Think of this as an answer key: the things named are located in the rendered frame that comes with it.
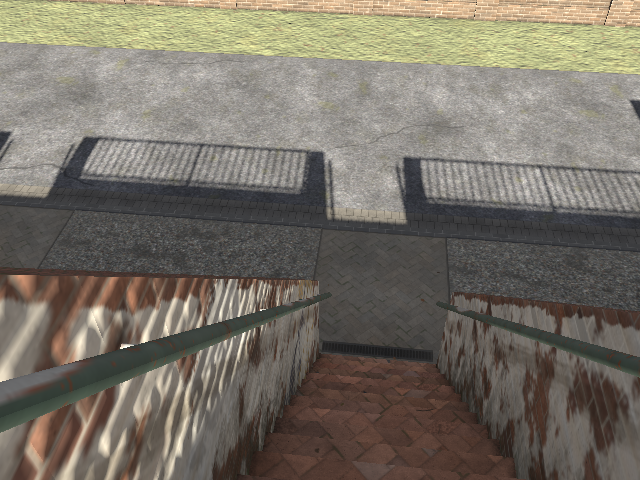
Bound stairs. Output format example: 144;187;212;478
236;353;526;480

